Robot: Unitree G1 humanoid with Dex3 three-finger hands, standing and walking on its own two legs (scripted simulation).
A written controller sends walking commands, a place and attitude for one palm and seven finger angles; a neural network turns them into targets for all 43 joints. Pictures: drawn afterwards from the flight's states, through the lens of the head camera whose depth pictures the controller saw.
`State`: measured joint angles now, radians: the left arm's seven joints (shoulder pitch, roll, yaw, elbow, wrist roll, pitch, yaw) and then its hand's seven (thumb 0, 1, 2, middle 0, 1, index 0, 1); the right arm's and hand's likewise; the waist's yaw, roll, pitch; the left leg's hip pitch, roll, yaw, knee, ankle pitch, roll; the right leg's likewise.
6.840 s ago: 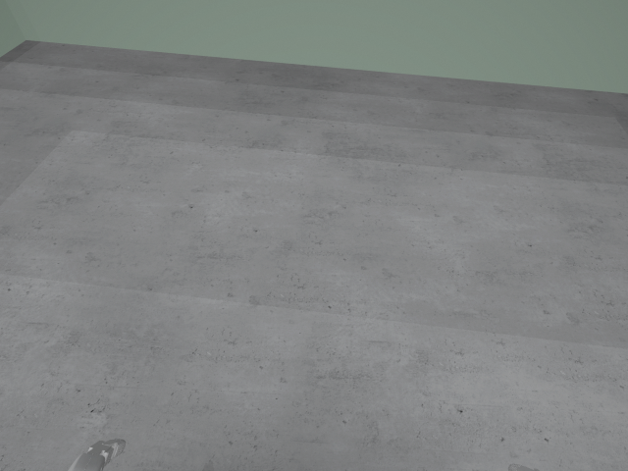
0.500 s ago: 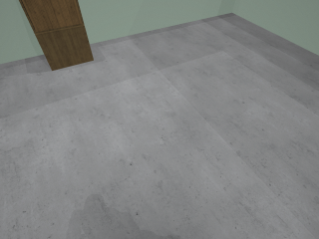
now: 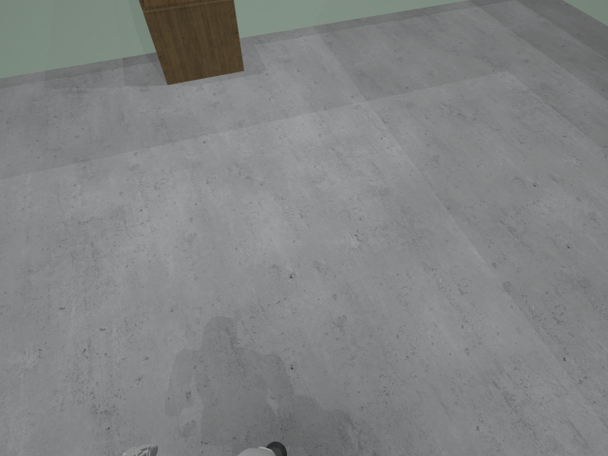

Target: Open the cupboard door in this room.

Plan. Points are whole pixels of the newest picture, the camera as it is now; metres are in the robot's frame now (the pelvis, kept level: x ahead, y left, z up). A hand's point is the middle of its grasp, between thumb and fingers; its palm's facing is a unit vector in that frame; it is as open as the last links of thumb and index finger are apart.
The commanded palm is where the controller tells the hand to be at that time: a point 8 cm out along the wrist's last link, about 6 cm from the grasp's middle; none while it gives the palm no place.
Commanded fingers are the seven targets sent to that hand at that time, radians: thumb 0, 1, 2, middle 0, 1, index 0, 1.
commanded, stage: turn or walk to find it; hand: left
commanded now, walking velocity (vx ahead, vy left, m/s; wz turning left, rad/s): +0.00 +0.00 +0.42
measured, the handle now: out of the picture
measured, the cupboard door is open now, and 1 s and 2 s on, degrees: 0 0 0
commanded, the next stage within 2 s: stand and wait in 1.58 s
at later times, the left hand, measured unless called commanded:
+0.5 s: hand out of the picture -0.07 +0.18 -0.18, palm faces +0.30 -0.93 -0.22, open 7.3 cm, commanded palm none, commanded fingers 0.00 0.90 0.90 -0.20 -0.30 -0.20 -0.30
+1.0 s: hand out of the picture -0.05 +0.21 -0.15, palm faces +0.43 -0.86 -0.28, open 7.3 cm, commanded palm none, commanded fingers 0.00 0.90 0.90 -0.20 -0.30 -0.20 -0.30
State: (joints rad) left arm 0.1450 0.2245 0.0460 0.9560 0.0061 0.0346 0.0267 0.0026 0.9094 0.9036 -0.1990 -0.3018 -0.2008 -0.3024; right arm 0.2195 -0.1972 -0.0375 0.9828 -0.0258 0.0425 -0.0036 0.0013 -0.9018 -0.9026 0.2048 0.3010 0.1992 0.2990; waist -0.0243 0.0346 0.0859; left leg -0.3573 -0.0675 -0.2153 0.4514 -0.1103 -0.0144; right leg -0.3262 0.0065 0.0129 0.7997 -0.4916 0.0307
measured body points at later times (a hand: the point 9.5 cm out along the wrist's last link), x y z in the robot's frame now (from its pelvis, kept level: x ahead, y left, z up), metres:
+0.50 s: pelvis -0.04 -0.01 -0.01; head +0.00 +0.01 +0.44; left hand -0.08 +0.22 -0.16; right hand +0.11 -0.25 -0.15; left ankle -0.09 +0.10 -0.72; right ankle -0.03 -0.14 -0.74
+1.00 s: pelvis -0.05 -0.02 +0.00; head -0.02 -0.02 +0.45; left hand -0.07 +0.26 -0.13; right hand +0.09 -0.22 -0.16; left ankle -0.09 +0.10 -0.74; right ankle +0.00 -0.13 -0.72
